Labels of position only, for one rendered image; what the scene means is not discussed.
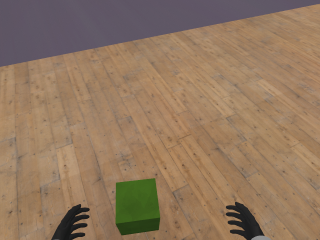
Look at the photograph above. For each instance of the robot left hand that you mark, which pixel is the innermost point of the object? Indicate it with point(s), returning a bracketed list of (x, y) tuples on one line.
[(67, 226)]

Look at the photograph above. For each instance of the carton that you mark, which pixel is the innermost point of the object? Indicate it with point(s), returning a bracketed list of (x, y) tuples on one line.
[(137, 207)]

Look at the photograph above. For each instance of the robot right hand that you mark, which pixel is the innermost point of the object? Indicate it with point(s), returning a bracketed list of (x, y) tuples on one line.
[(250, 226)]

